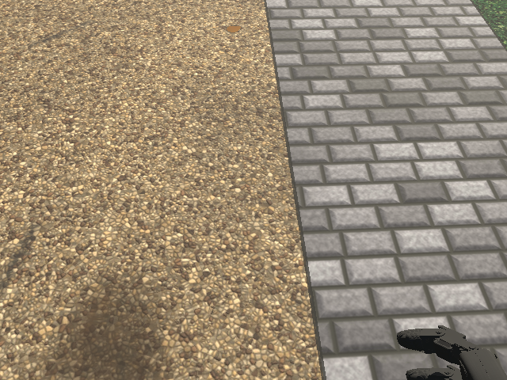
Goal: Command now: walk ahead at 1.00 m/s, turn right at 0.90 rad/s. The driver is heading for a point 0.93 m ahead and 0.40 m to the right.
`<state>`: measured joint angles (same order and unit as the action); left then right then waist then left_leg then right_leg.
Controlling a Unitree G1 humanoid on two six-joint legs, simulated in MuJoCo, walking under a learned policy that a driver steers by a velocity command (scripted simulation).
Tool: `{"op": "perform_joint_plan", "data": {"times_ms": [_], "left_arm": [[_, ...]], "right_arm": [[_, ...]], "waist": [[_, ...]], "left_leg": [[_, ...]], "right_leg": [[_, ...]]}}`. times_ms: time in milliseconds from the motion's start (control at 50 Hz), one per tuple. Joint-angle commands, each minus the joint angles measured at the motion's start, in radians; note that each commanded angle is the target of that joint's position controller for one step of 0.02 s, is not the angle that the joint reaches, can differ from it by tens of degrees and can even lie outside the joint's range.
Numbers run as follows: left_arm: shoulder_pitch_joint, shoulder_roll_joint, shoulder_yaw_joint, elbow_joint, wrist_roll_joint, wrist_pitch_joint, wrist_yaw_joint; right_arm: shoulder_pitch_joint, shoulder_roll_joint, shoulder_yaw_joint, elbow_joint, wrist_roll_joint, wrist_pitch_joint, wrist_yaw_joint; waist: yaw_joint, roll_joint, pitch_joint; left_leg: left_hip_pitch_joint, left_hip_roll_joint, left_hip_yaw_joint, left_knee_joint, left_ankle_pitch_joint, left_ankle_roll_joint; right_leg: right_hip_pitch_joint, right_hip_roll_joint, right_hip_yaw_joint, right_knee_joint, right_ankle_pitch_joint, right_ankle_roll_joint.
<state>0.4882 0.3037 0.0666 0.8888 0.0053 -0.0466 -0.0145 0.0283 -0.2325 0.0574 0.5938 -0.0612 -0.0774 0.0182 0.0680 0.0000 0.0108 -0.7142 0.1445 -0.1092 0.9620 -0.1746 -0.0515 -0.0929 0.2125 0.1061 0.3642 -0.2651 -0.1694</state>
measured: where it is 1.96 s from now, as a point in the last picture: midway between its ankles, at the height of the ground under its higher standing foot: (419, 206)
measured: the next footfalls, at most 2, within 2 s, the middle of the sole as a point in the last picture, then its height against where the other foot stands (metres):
left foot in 0.16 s outside the picture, level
right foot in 0.62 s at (330, 316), level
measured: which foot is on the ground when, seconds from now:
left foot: up 0.00-0.14, down 0.16-0.62, up 0.64-1.00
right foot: down 0.00-0.18, up 0.20-0.60, down 0.62-1.00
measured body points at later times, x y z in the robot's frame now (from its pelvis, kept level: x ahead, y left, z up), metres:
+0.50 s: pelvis +0.45 +0.02 -0.01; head +0.47 +0.01 +0.44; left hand +0.80 +0.10 -0.05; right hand +0.26 -0.21 -0.13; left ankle +0.34 +0.19 -0.74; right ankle +0.57 -0.14 -0.67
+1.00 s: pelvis +0.86 -0.23 -0.02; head +0.89 -0.25 +0.43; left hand +1.07 -0.02 -0.14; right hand +0.85 -0.56 -0.08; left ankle +1.10 -0.28 -0.72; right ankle +0.66 -0.12 -0.73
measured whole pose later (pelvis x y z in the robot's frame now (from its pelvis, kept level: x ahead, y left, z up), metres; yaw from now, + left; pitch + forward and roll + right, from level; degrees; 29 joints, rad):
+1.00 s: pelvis +0.86 -0.23 -0.02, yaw -50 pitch +2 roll -1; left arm 0.44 0.33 0.06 0.84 0.00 -0.08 -0.01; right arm 0.05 -0.27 0.01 0.61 -0.04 -0.07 0.02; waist 0.11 0.00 0.03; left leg -0.60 0.08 0.00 0.53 0.05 0.03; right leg 0.17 0.14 0.20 0.29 -0.43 -0.14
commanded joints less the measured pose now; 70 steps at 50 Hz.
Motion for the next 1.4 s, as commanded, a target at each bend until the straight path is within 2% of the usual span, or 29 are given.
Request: {"op": "perform_joint_plan", "data": {"times_ms": [20, 100, 160, 180, 200, 220, 260, 340, 480, 540, 580, 600, 620, 640, 660, 720, 780, 860, 960, 1000, 1020, 1040, 1060, 1080, 1100, 1140, 1200, 1260, 1400], "left_arm": [[-0.071, 0.177, 0.052, -0.097, -0.013, -0.033, -0.003], [-0.056, 0.203, 0.068, -0.104, -0.011, -0.026, 0.005], [-0.164, 0.239, 0.072, -0.133, 0.009, -0.040, 0.001], [-0.187, 0.079, 0.029, -0.168, 0.018, -0.053, 0.006], [-0.040, 0.006, -0.004, -0.243, -0.042, -0.047, -0.001], [-0.125, 0.101, -0.001, -0.194, -0.005, -0.022, 0.012], [-0.248, 0.127, 0.010, -0.202, 0.022, -0.001, -0.012], [-0.339, 0.035, -0.018, -0.276, 0.034, 0.048, -0.055], [-0.570, 0.036, -0.050, -0.374, 0.026, 0.052, -0.091], [-0.533, 0.055, -0.045, -0.349, 0.025, 0.044, -0.085], [-0.286, 0.116, -0.015, -0.279, 0.024, 0.037, -0.065], [-0.062, 0.161, 0.015, -0.206, 0.022, 0.030, -0.046], [-0.012, 0.200, 0.045, -0.163, 0.010, 0.031, -0.017], [-0.130, 0.321, 0.069, -0.199, 0.023, 0.054, -0.003], [-0.071, 0.331, 0.079, -0.238, 0.026, 0.065, 0.001], [-0.153, 0.215, 0.054, -0.192, 0.014, 0.032, 0.023], [-0.197, 0.151, 0.024, -0.192, 0.009, -0.014, 0.022], [-0.169, 0.136, 0.023, -0.158, -0.004, -0.052, 0.006], [-0.038, 0.180, 0.030, -0.092, -0.005, -0.053, 0.006], [-0.036, 0.222, 0.036, -0.071, 0.011, -0.042, 0.021], [-0.071, 0.203, 0.031, -0.075, 0.013, -0.043, 0.026], [-0.026, 0.087, 0.005, -0.108, 0.006, -0.047, 0.029], [0.089, 0.050, -0.005, -0.108, -0.047, -0.047, 0.034], [0.012, 0.074, -0.018, -0.090, -0.050, -0.035, 0.021], [-0.142, 0.112, -0.010, -0.148, -0.063, -0.024, 0.019], [-0.276, 0.105, -0.006, -0.191, -0.030, -0.012, 0.019], [-0.197, 0.038, -0.020, -0.179, -0.023, 0.011, 0.020], [-0.257, -0.001, -0.043, -0.195, -0.008, 0.008, 0.014], [-0.368, 0.065, -0.013, -0.200, 0.015, -0.008, -0.005]], "right_arm": [[-0.095, -0.088, -0.018, -0.079, 0.027, 0.001, 0.008], [-0.085, -0.139, -0.039, -0.084, 0.033, -0.011, -0.006], [0.370, -0.270, -0.105, 0.029, 0.031, -0.025, -0.047], [0.586, -0.334, -0.130, 0.065, 0.004, -0.028, -0.067], [0.443, -0.418, -0.150, 0.046, -0.017, -0.018, -0.057], [0.317, -0.290, -0.141, 0.014, -0.007, -0.009, -0.050], [0.272, -0.170, -0.113, 0.042, 0.001, -0.005, -0.041], [0.369, -0.111, -0.099, 0.160, 0.038, -0.036, -0.024], [0.376, -0.166, -0.112, 0.218, 0.033, -0.058, -0.022], [0.432, -0.243, -0.128, 0.224, 0.035, -0.040, -0.041], [0.389, -0.300, -0.145, 0.207, 0.029, -0.005, -0.056], [0.337, -0.305, -0.148, 0.180, 0.025, 0.009, -0.052], [0.332, -0.261, -0.145, 0.176, 0.016, 0.015, -0.036], [0.384, -0.141, -0.115, 0.082, 0.013, 0.005, -0.022], [0.288, -0.197, -0.113, 0.002, 0.028, -0.022, -0.025], [0.217, -0.192, -0.098, 0.007, 0.011, -0.037, -0.027], [0.259, -0.157, -0.088, 0.014, -0.014, 0.025, -0.020], [0.049, -0.077, -0.053, -0.053, 0.018, 0.017, 0.011], [-0.005, -0.142, -0.079, -0.043, 0.023, 0.008, 0.004], [0.201, -0.180, -0.104, 0.021, 0.011, -0.010, -0.014], [0.372, -0.213, -0.117, 0.066, 0.007, -0.021, -0.026], [0.527, -0.319, -0.141, 0.090, -0.012, -0.026, -0.035], [0.555, -0.343, -0.156, 0.124, 0.001, -0.019, -0.010], [0.459, -0.222, -0.135, 0.080, 0.057, -0.038, -0.007], [0.353, -0.173, -0.125, 0.066, 0.065, -0.041, -0.011], [0.266, -0.147, -0.114, 0.088, 0.067, -0.053, -0.010], [0.190, -0.146, -0.111, 0.115, 0.064, -0.058, -0.002], [0.136, -0.198, -0.127, 0.130, 0.067, -0.045, -0.012], [0.187, -0.204, -0.131, 0.200, 0.087, -0.006, -0.027]], "waist": [[-0.006, -0.017, 0.085], [0.007, -0.058, 0.006], [-0.245, -0.034, -0.253], [-0.293, 0.160, -0.378], [-0.123, 0.507, -0.478], [-0.139, 0.244, -0.299], [-0.138, 0.032, -0.103], [-0.088, 0.086, 0.003], [-0.074, 0.028, 0.135], [-0.033, 0.083, 0.064], [0.109, 0.122, -0.070], [0.199, 0.110, -0.158], [0.178, -0.009, -0.154], [0.014, -0.250, -0.172], [0.081, -0.109, -0.318], [-0.055, 0.095, 0.009], [-0.138, 0.083, 0.049], [-0.072, 0.023, 0.092], [0.000, -0.005, 0.060], [-0.098, -0.036, -0.062], [-0.194, -0.045, -0.132], [-0.209, 0.151, -0.300], [-0.163, 0.383, -0.499], [-0.188, 0.248, -0.448], [-0.187, 0.164, -0.280], [-0.131, 0.010, -0.082], [-0.031, 0.040, -0.040], [-0.033, 0.089, -0.071], [-0.053, 0.066, -0.083]], "left_leg": [[0.247, -0.074, 0.122, -0.267, 0.245, -0.008], [0.352, -0.132, 0.096, -0.452, 0.236, 0.023], [0.867, -0.097, 0.052, -0.408, -0.030, 0.064], [1.091, 0.163, -0.210, -0.429, -0.395, 0.075], [1.180, 0.381, -0.849, -0.700, -0.626, 0.189], [1.032, 0.312, -0.764, -0.729, -0.778, 0.202], [0.801, 0.214, -0.379, -0.700, -0.378, 0.173], [0.675, 0.141, -0.036, -0.747, 0.002, 0.117], [0.615, 0.042, 0.356, -0.856, 0.444, 0.063], [0.746, 0.069, 0.400, -0.682, 1.103, 0.039], [0.731, 0.118, 0.378, -0.339, 1.298, 0.049], [0.604, 0.128, 0.352, -0.047, 1.200, 0.067], [0.368, 0.004, 0.346, 0.316, 0.404, 0.060], [-0.034, -0.153, 0.292, 0.698, -0.347, 0.007], [-0.173, -0.148, 0.065, 0.747, -0.289, 0.011], [-0.086, -0.035, 0.029, 0.442, -0.210, 0.008], [0.072, 0.012, 0.051, 0.224, -0.255, -0.029], [0.290, 0.000, 0.114, -0.204, 0.219, 0.005], [0.296, -0.099, 0.159, -0.414, 0.255, 0.090], [0.483, -0.181, 0.178, -0.463, 0.190, 0.115], [0.691, -0.114, 0.135, -0.478, 0.284, 0.128], [0.986, 0.167, -0.114, -0.353, 0.623, 0.201], [1.200, 0.355, -0.554, -0.445, 0.897, 0.355], [1.165, 0.268, -0.485, -0.497, 0.607, 0.323], [1.012, 0.232, -0.314, -0.519, 0.578, 0.290], [0.744, 0.162, -0.177, -0.592, 0.669, 0.272], [0.532, 0.117, -0.063, -0.691, 0.700, 0.280], [0.438, 0.036, 0.098, -0.716, 0.755, 0.264], [0.545, 0.038, 0.097, -0.555, 0.476, 0.195]], "right_leg": [[-0.291, -0.185, 0.236, -0.212, 0.292, -0.096], [-0.068, -0.224, 0.282, -0.070, 0.537, -0.030], [-0.161, -0.172, 0.241, 0.488, 0.655, 0.034], [-0.343, -0.114, 0.157, 0.834, 0.014, 0.023], [-0.621, -0.059, 0.052, 1.062, -0.260, 0.053], [-0.722, -0.165, 0.021, 1.105, -0.127, 0.042], [-0.692, -0.237, -0.019, 1.011, -0.013, 0.062], [-0.720, -0.309, -0.036, 0.963, 0.015, 0.077], [-0.597, -0.258, -0.236, 0.522, 0.273, 0.043], [-0.420, -0.151, -0.327, 0.411, 0.216, -0.012], [-0.146, -0.096, -0.299, 0.398, 0.118, -0.054], [0.113, -0.088, -0.231, 0.339, 0.089, -0.094], [0.304, -0.137, -0.113, 0.269, 0.032, -0.123], [0.489, -0.369, 0.367, 0.225, 0.119, -0.249], [0.566, -0.451, 0.650, 0.024, -0.061, -0.344], [0.104, -0.375, 0.504, -0.132, 0.022, -0.236], [-0.182, -0.296, 0.333, -0.164, 0.112, -0.213], [-0.348, -0.192, 0.163, -0.233, 0.247, -0.122], [0.041, -0.286, 0.162, -0.112, 0.748, -0.049], [0.142, -0.272, 0.141, 0.192, 1.034, 0.020], [0.032, -0.232, 0.120, 0.425, 0.920, 0.050], [-0.195, -0.123, 0.029, 0.843, 0.362, 0.093], [-0.440, 0.022, 0.037, 1.146, -0.282, 0.132], [-0.523, -0.087, 0.154, 1.184, -0.284, 0.148], [-0.569, -0.146, 0.099, 1.113, -0.230, 0.150], [-0.573, -0.212, 0.034, 0.989, -0.192, 0.156], [-0.443, -0.253, -0.002, 0.766, -0.146, 0.170], [-0.291, -0.244, -0.070, 0.422, 0.113, 0.192], [-0.184, -0.214, -0.076, 0.120, 0.352, 0.128]]}}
